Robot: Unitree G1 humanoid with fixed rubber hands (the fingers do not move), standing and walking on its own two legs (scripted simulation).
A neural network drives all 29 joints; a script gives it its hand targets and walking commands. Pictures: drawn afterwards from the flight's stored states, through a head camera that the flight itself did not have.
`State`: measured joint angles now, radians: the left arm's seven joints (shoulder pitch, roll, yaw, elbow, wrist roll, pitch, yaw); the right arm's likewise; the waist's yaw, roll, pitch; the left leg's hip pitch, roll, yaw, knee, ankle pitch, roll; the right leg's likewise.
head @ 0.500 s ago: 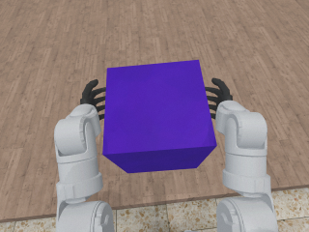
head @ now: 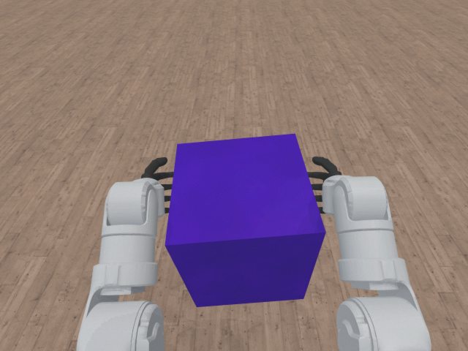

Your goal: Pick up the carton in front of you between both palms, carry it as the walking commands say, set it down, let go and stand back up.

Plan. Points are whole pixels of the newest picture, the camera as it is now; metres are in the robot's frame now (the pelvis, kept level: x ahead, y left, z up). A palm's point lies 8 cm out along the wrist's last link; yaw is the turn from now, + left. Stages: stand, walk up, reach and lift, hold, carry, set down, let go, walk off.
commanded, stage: carry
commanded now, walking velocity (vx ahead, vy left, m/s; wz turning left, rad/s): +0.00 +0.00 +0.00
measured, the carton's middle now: (243, 224) +0.35 +0.00 +0.04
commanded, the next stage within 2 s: none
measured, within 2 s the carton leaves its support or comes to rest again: neither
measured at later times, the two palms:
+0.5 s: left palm (133, 208) +0.32 +0.18 +0.14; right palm (325, 209) +0.32 -0.12 +0.13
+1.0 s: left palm (121, 213) +0.31 +0.19 +0.14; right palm (318, 214) +0.31 -0.11 +0.14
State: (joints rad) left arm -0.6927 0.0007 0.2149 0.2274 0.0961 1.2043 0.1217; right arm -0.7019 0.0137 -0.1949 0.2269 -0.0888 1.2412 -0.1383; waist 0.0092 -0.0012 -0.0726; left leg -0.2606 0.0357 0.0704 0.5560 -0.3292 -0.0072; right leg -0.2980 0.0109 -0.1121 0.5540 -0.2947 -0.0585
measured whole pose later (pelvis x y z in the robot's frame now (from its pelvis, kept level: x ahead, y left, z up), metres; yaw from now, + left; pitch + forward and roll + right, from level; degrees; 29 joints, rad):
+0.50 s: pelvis -0.03 +0.02 +0.00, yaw +0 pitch +1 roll +0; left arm -0.71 0.01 0.21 0.27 0.09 1.22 0.12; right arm -0.70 0.01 -0.19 0.25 -0.09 1.25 -0.14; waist 0.00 0.00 -0.08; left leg -0.29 0.01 0.09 0.55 -0.28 0.03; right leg -0.33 -0.02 -0.11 0.54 -0.24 -0.03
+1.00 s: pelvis -0.04 +0.04 +0.00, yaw +0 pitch +1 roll +0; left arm -0.71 0.01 0.21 0.28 0.09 1.22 0.12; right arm -0.70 0.01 -0.20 0.25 -0.09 1.25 -0.14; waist 0.00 0.00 -0.08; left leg -0.30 -0.01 0.10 0.54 -0.26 0.05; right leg -0.34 -0.05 -0.10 0.53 -0.21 -0.01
